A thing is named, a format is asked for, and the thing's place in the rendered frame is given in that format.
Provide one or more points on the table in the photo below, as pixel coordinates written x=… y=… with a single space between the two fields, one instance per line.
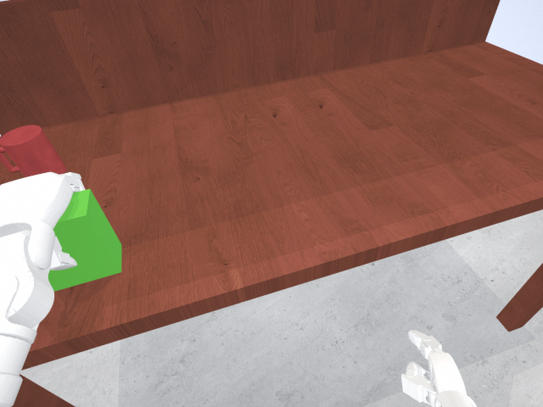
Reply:
x=242 y=147

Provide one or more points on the sponge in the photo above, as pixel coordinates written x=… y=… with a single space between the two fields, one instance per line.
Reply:
x=85 y=233

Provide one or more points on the robot left hand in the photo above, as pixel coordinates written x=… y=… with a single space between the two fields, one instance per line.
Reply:
x=44 y=197

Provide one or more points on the left robot forearm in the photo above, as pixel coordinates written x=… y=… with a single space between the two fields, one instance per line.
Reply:
x=26 y=295

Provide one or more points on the robot right hand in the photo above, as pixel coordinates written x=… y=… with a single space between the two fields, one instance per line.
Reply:
x=423 y=382

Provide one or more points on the right robot forearm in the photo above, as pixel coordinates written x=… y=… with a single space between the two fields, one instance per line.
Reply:
x=451 y=398

